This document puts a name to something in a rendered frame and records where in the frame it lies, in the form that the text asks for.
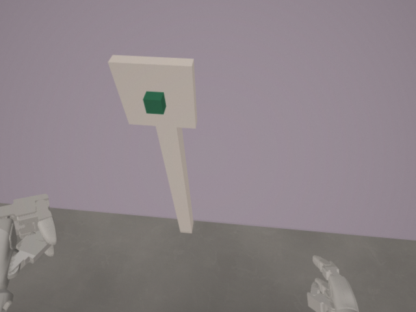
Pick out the panel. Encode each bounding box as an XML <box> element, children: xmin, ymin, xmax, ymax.
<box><xmin>108</xmin><ymin>55</ymin><xmax>197</xmax><ymax>233</ymax></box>

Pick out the robot left hand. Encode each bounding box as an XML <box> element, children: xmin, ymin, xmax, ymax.
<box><xmin>0</xmin><ymin>194</ymin><xmax>57</xmax><ymax>289</ymax></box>

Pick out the robot left forearm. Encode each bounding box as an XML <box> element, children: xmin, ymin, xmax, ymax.
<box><xmin>0</xmin><ymin>289</ymin><xmax>14</xmax><ymax>312</ymax></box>

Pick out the robot right hand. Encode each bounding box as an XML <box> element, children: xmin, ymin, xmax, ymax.
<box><xmin>307</xmin><ymin>255</ymin><xmax>359</xmax><ymax>312</ymax></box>

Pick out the button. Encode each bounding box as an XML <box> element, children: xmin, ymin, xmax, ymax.
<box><xmin>143</xmin><ymin>92</ymin><xmax>166</xmax><ymax>114</ymax></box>

